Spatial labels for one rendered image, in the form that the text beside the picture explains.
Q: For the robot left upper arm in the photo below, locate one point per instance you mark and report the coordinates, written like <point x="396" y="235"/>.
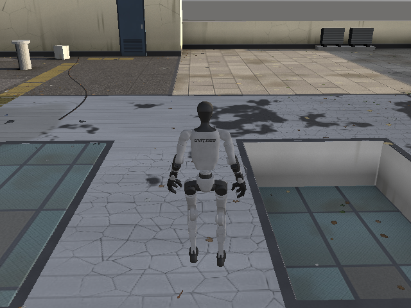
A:
<point x="181" y="146"/>

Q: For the robot right hand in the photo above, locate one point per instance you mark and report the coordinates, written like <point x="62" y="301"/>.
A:
<point x="242" y="188"/>

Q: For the robot right upper arm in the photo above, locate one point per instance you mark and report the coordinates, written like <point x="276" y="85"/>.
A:
<point x="229" y="147"/>

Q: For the right robot forearm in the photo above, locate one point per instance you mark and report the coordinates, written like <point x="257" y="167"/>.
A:
<point x="237" y="171"/>

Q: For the robot left hand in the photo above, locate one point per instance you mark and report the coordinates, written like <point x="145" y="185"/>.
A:
<point x="171" y="183"/>

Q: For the robot right thigh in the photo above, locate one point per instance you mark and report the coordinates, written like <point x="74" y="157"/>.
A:
<point x="220" y="187"/>

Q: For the left robot forearm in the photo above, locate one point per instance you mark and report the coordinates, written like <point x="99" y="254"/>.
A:
<point x="174" y="170"/>

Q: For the right robot shin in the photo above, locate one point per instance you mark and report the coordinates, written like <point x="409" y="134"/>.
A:
<point x="221" y="233"/>

